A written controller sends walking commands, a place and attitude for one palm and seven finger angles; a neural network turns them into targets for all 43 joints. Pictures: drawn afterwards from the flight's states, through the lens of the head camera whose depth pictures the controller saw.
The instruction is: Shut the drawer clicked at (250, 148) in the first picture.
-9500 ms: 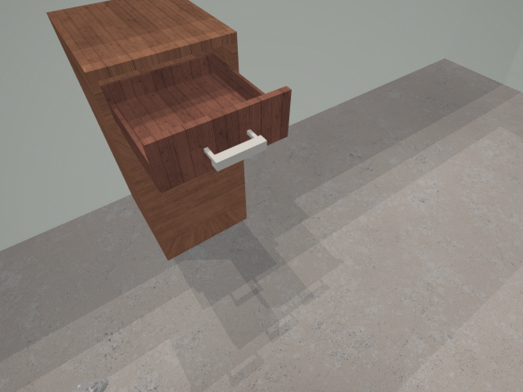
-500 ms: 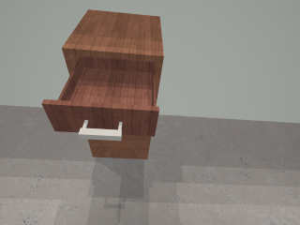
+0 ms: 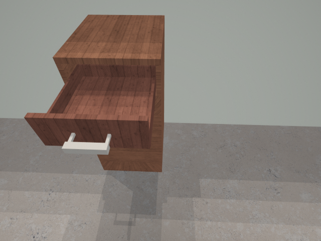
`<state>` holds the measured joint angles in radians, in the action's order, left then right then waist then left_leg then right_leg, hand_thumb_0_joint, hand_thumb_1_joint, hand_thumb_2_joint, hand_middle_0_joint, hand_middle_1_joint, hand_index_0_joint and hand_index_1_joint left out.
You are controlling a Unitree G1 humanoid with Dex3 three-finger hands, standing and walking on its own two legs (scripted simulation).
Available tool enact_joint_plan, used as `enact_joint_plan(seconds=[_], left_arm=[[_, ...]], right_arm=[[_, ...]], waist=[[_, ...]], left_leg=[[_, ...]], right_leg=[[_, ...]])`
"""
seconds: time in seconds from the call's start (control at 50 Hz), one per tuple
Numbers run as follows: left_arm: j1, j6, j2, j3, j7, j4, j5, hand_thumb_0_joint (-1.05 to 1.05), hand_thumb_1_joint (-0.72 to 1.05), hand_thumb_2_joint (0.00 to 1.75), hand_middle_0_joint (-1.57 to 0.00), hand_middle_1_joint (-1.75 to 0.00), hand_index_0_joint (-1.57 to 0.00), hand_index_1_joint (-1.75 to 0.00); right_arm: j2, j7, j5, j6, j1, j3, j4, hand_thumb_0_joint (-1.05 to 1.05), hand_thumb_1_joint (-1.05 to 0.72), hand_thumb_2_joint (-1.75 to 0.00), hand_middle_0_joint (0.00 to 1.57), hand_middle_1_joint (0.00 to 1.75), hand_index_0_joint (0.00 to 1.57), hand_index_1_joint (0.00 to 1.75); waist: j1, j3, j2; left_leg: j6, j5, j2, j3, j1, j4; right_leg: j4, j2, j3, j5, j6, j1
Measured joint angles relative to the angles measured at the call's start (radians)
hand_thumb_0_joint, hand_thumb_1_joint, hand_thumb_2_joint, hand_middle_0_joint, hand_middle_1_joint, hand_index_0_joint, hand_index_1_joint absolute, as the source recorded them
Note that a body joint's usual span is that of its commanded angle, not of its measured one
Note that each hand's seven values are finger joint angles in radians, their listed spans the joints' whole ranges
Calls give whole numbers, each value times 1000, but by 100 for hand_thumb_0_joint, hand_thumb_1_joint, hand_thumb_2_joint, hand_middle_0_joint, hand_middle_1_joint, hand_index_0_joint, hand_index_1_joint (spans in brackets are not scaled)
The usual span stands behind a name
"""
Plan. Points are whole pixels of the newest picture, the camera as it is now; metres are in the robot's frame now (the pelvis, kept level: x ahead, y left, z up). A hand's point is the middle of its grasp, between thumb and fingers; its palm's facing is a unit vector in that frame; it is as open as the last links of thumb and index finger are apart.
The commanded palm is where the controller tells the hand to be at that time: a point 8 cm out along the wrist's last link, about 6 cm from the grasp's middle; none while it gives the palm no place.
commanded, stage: come to a stop and stand still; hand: left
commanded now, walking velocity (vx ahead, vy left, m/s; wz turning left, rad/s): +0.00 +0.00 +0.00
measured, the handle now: (88, 142) +0.39 +0.24 +0.00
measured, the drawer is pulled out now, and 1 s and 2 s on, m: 0.28 0.28 0.28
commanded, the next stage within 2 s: look again from close up in 0.24 s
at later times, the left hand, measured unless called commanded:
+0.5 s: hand out of the picture -0.04 +0.17 -0.18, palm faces +0.01 -0.99 -0.17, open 7.4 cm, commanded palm none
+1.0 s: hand out of the picture -0.03 +0.22 -0.17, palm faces -0.01 -0.98 -0.18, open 7.4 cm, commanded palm none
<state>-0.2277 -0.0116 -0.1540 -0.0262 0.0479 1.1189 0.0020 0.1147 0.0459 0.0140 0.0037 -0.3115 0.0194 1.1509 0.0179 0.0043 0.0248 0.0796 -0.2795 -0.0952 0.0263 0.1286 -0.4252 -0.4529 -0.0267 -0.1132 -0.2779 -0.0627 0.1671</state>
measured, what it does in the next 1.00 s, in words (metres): shifts its weight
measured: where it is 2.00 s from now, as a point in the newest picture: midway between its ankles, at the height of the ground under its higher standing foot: outside the picture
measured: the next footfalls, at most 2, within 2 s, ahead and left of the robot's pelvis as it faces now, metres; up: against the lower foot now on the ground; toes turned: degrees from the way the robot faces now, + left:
left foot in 1.44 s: +0.11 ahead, +0.13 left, +0.00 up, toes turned +5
right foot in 1.82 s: +0.15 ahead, -0.10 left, +0.00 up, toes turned -5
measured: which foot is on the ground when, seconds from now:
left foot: down 0.00-1.00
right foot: down 0.00-1.00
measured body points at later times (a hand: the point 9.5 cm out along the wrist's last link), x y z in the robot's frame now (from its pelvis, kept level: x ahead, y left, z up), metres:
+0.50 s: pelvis -0.02 +0.02 +0.00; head +0.00 +0.01 +0.45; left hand -0.04 +0.22 -0.16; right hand -0.02 -0.21 -0.16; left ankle -0.04 +0.13 -0.74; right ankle -0.02 -0.07 -0.74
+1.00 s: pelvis -0.02 +0.06 +0.00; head -0.01 +0.05 +0.45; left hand -0.03 +0.27 -0.16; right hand -0.06 -0.14 -0.16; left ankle -0.03 +0.13 -0.74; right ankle -0.02 -0.07 -0.74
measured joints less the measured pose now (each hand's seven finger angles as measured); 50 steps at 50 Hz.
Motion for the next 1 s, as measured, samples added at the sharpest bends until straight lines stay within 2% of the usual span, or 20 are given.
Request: enact_joint_plan(seconds=[0.18, 0.34, 0.4, 0.44, 0.52, 0.6, 0.7, 0.84, 1.0], left_arm=[[-68, 6, 31, 14, -9, 33, -5, 0, 93, 90, -20, -29, -20, -30], [-97, 7, 54, 21, -12, 47, -6, 0, 91, 90, -20, -29, -20, -30], [-104, -26, 68, 23, 9, 23, -20, 0, 91, 90, -20, -30, -20, -30], [-108, -33, 77, 28, 8, 7, -24, 0, 90, 90, -20, -30, -20, -30], [-103, -14, 63, 30, 2, -7, -24, 0, 90, 90, -21, -30, -20, -30], [-87, 12, 27, 23, -2, -12, -18, 1, 90, 90, -20, -30, -20, -30], [-73, 10, 7, 28, -12, -30, -21, 0, 91, 90, -20, -29, -20, -30], [-74, 8, 7, 32, -15, -26, -18, 0, 91, 90, -20, -29, -20, -30], [-88, 5, 33, 40, -14, 1, -14, 0, 91, 90, -20, -29, -20, -30]], right_arm=[[36, 2, -2, -11, 43, 4, -11, 0, -92, -90, 20, 30, 20, 29], [23, 0, -3, -16, 36, -3, -6, 0, -91, -90, 20, 30, 20, 29], [29, -8, -3, -24, 45, -1, -38, 0, -92, -90, 20, 30, 20, 29], [43, -12, -8, -21, 48, 6, -72, 1, -92, -90, 20, 30, 20, 29], [49, -17, -6, -4, 30, 5, -102, 1, -93, -90, 20, 30, 20, 29], [26, -20, 7, 3, -10, -12, -95, 1, -93, -90, 20, 30, 20, 29], [12, -25, 6, 5, -41, -29, -86, 0, -92, -90, 20, 30, 20, 29], [0, -27, 5, 12, -48, -39, -65, 0, -91, -90, 20, 30, 20, 29], [5, -23, 2, 21, -34, -42, -36, 0, -91, -90, 20, 30, 20, 29]], waist=[[-22, 18, 9], [-27, 31, -2], [-31, 45, 2], [-25, 57, 16], [-4, 44, 30], [-12, 9, -11], [-15, -11, -15], [-12, -2, -10], [-15, 19, -16]], left_leg=[[7, 14, -11, -2, -22, 29], [5, 23, -13, 0, -29, 40], [-38, -48, 1, -11, 74, -170], [-57, -73, 17, -4, 110, -226], [-76, -37, 50, 21, 90, -125], [-113, -27, 86, 47, 74, -112], [-135, 5, 119, 64, 60, -56], [-148, 32, 141, 75, 51, -7], [-147, 23, 142, 76, 38, 0]], right_leg=[[35, -14, -4, 16, -9, -25], [55, -16, -2, 30, -9, -35], [54, -18, 7, 51, 6, -3], [46, -18, 15, 61, 4, 14], [-24, -8, 9, 35, 20, 48], [-52, 28, 34, 24, 41, 54], [-42, 58, 52, 37, 55, 63], [-28, 78, 64, 48, 71, 72], [-24, 77, 66, 38, 76, 61]])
